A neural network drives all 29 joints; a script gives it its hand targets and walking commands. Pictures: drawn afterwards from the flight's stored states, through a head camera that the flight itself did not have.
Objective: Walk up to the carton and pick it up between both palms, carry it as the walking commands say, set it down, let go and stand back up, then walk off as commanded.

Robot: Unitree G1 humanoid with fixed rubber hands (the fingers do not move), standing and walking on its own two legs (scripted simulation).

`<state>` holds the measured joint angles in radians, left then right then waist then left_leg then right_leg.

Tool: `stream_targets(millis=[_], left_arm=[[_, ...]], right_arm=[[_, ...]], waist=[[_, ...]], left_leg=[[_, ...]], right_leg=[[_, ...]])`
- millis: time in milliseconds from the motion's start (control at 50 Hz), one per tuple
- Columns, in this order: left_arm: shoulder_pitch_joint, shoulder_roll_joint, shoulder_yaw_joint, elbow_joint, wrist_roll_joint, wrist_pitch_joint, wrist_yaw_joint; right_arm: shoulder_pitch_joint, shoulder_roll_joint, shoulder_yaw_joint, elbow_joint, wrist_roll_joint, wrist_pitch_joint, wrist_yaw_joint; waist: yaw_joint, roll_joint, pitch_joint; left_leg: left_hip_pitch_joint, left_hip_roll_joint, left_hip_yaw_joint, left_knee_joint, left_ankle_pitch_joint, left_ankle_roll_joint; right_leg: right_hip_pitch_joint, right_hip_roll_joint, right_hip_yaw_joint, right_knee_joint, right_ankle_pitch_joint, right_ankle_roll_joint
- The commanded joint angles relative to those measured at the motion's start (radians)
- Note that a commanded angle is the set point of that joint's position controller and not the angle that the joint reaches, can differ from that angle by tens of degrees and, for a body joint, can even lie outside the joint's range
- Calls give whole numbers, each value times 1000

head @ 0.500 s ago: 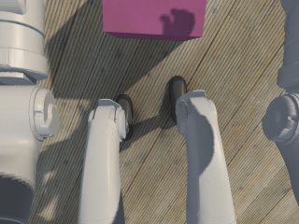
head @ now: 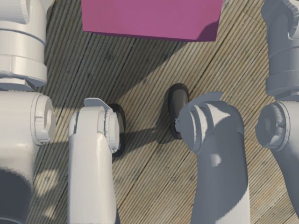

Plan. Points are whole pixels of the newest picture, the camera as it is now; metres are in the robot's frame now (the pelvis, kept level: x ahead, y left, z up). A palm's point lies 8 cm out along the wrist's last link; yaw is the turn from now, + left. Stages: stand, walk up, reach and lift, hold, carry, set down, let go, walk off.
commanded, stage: reach and lift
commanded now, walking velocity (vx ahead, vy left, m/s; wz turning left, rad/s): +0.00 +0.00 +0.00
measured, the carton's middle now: out of the picture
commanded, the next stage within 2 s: none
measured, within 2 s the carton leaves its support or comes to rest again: leaves its support in 1.96 s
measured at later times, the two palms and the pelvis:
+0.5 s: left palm out of the picture +0.56 +0.15 -0.27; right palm out of the picture +0.53 -0.26 -0.23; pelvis +0.00 +0.01 -0.08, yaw -1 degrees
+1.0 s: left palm out of the picture +0.57 +0.13 -0.25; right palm out of the picture +0.54 -0.24 -0.24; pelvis +0.00 +0.01 -0.07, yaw +0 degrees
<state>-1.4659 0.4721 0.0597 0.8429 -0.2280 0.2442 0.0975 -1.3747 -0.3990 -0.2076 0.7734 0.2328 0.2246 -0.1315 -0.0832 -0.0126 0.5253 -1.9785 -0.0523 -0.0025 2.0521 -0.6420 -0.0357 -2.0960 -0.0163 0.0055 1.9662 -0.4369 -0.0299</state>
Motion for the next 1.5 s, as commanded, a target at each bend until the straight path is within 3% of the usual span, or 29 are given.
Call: stream_targets(millis=[0, 20, 40, 80, 100, 120, 160, 280, 300, 360, 440, 480, 540, 580, 600, 700, 800, 840, 900, 920, 940, 960, 980, 1000, 1100, 1160, 1260, 1320, 1480], left_arm=[[-219, 175, 71, -100, 27, -83, 3], [-224, 174, 71, -71, 31, -96, 0], [-228, 174, 82, -111, 34, -107, -1], [-243, 157, 62, -96, 10, -123, 1], [-261, 162, 63, -106, 2, -133, 1], [-273, 159, 55, -85, -2, -136, -1], [-277, 152, 35, -42, -5, -143, -2], [-355, 126, -32, 52, -11, -162, 0], [-344, 126, -30, 83, 1, -165, -1], [-348, 110, -35, 53, 30, -173, 7], [-371, 76, -72, -22, 25, -168, 25], [-350, 66, -76, -28, 20, -163, 21], [-311, 48, -96, -35, -17, -159, 19], [-277, 27, -96, -7, -24, -156, 17], [-265, 5, -105, 12, -26, -155, 15], [-247, -21, -89, -1, -3, -160, 18], [-315, 6, -56, -29, 34, -171, 34], [-330, -4, -60, -38, 28, -174, 37], [-345, -46, -98, 21, 12, -168, 27], [-327, -35, -87, 42, 19, -169, 23], [-335, -46, -100, 54, 16, -166, 18], [-328, -46, -94, 71, 24, -164, 15], [-336, -50, -96, 90, 24, -164, 12], [-339, -43, -94, 98, 32, -168, 12], [-395, -81, -126, 75, 11, -188, 9], [-396, -136, -164, 82, -25, -194, 3], [-397, -221, -205, 85, -33, -202, -5], [-445, -328, -252, 63, -46, -198, -27], [-612, -916, -324, 27, -33, -154, -165]], right_arm=[[-202, -162, -13, -127, -6, -79, -9], [-209, -149, -5, -102, 1, -88, -5], [-231, -140, 13, -147, 9, -96, -4], [-253, -149, 28, -140, 28, -111, -3], [-284, -158, 37, -147, 28, -119, -5], [-283, -157, 33, -117, 24, -122, -4], [-294, -153, 48, -58, 48, -127, 3], [-313, -164, 47, 138, 78, -159, 26], [-319, -159, 47, 163, 87, -169, 34], [-311, -169, 33, 200, 103, -188, 50], [-290, -217, -9, 251, 94, -200, 53], [-261, -203, -5, 281, 83, -201, 57], [-235, -217, -31, 282, 49, -213, 54], [-235, -198, -27, 261, 46, -218, 57], [-227, -193, -35, 279, 47, -221, 60], [-268, -140, 13, 187, 86, -224, 74], [-349, -105, 68, 151, 124, -215, 72], [-368, -92, 91, 143, 135, -213, 69], [-348, -69, 106, 211, 116, -205, 65], [-335, -66, 102, 238, 107, -202, 62], [-325, -58, 96, 277, 95, -201, 61], [-311, -60, 91, 302, 84, -201, 56], [-308, -66, 77, 326, 63, -203, 50], [-286, -47, 73, 364, 56, -202, 44], [-327, -14, 64, 342, 39, -230, 23], [-379, 42, 120, 307, 64, -238, 29], [-399, 117, 164, 297, 96, -247, 42], [-455, 201, 189, 289, 106, -245, 68], [-674, 731, 287, 221, 90, -190, 223]], waist=[[30, -17, -1975], [34, -17, -1908], [63, -26, -1944], [45, -47, -1932], [59, -55, -1917], [38, -49, -1888], [54, -21, -1818], [-4, 56, -1586], [11, 79, -1537], [7, 137, -1547], [-25, 221, -1619], [-36, 193, -1568], [-107, 120, -1595], [-110, 88, -1594], [-116, 104, -1574], [-42, 99, -1630], [29, 88, -1615], [41, 84, -1613], [-5, 103, -1534], [2, 104, -1500], [-31, 110, -1469], [-24, 119, -1448], [-58, 106, -1423], [-48, 112, -1419], [-75, 115, -1479], [-65, 87, -1510], [-37, 110, -1521], [-45, 130, -1500], [-70, 134, -1430]], left_leg=[[182, -7, 91, -161, 243, 21], [135, -3, 89, -147, 220, 25], [153, -9, 96, -130, 245, 29], [133, -1, 95, -99, 250, 25], [124, -4, 98, -83, 251, 27], [117, 2, 90, -75, 240, 31], [131, 6, 88, -61, 219, 32], [215, 28, 34, -24, 187, 29], [215, 27, 28, -15, 187, 32], [273, 26, 21, -5, 241, 15], [375, 19, 17, -2, 308, -12], [366, 16, 1, -9, 314, -8], [364, 10, -10, -2, 345, -8], [354, 4, -17, 2, 374, -5], [348, 2, -19, -3, 380, -7], [376, -3, -14, 5, 454, 5], [338, 2, 12, -5, 395, 15], [360, 3, 15, -6, 371, 18], [285, 5, 24, -17, 293, 11], [253, 3, 33, -21, 269, 12], [219, 4, 27, -30, 235, 13], [212, 1, 33, -35, 208, 10], [195, 2, 29, -35, 183, 11], [194, -1, 34, -38, 180, 5], [183, -17, 32, -20, 230, -1], [195, -24, 29, -19, 255, 9], [228, -25, 29, -24, 289, 9], [244, -29, 24, -30, 300, 8], [261, -59, 31, -13, 305, 17]], right_leg=[[1217, 30, 24, -6, 530, 22], [1183, 25, 30, 4, 521, 25], [1201, 28, 40, 12, 542, 26], [1205, 25, 36, 37, 551, 30], [1206, 24, 43, 47, 549, 32], [1172, 21, 34, 60, 533, 35], [1070, 13, 31, 66, 462, 39], [723, -4, 1, 96, 311, 44], [656, -6, 0, 107, 288, 47], [588, -6, -7, 122, 306, 39], [558, -9, -31, 143, 317, 22], [540, -12, -35, 147, 322, 26], [578, -11, -56, 149, 368, 34], [592, -8, -63, 157, 400, 39], [583, -9, -61, 155, 402, 33], [606, -1, -53, 164, 449, 39], [636, 3, -41, 152, 418, 42], [632, 1, -37, 144, 388, 45], [635, 1, -30, 122, 350, 37], [633, 2, -21, 112, 340, 37], [628, -2, -24, 109, 330, 37], [634, 0, -19, 100, 305, 35], [624, 1, -21, 93, 288, 36], [639, 1, -20, 90, 284, 36], [684, 21, -17, 91, 346, 30], [714, 26, -25, 95, 374, 33], [705, 34, -24, 101, 393, 29], [648, 35, -27, 99, 386, 29], [548, 48, -55, 129, 331, 30]])
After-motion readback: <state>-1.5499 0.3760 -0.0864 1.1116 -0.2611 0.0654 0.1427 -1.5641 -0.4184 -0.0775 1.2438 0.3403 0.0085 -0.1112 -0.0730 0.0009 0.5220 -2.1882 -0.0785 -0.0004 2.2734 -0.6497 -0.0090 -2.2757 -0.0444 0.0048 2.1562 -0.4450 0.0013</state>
